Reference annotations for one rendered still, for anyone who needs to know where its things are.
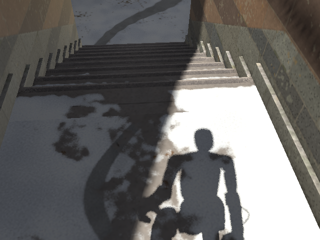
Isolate stairs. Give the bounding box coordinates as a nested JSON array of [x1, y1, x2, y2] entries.
[[32, 41, 239, 87]]

